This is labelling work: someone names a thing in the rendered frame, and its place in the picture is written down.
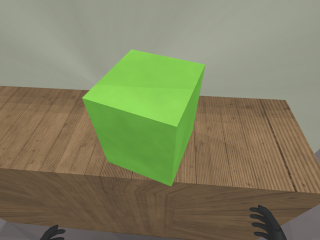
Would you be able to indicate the pedestal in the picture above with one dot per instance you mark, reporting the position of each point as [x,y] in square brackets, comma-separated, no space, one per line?
[242,152]

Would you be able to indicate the robot right hand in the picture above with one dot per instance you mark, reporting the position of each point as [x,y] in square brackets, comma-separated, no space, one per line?
[271,225]

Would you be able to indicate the carton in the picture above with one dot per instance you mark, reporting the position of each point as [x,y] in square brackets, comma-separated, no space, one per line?
[143,112]

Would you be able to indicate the robot left hand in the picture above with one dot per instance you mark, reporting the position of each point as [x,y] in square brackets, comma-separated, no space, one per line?
[51,232]

